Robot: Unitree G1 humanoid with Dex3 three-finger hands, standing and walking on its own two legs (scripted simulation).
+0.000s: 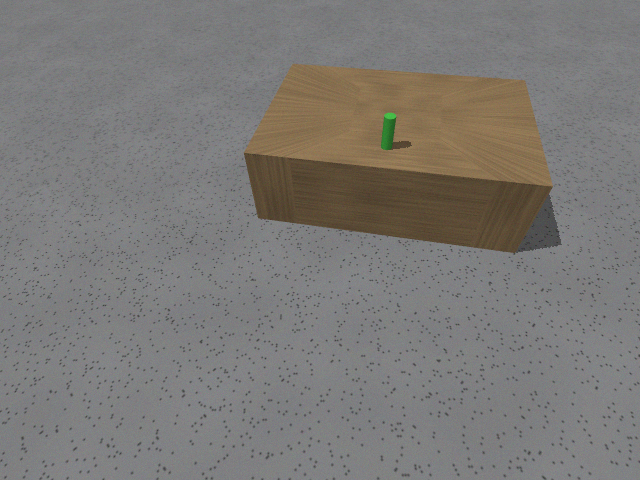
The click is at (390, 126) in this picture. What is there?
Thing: slim round
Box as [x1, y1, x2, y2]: [381, 113, 395, 149]
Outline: 393,113 386,113 384,115 381,147 383,149 391,148 395,121 395,115
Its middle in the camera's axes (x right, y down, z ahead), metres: +0.25 -0.41 +1.42
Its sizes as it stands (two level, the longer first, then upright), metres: 0.043 0.043 0.132
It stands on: a support 0.36 m high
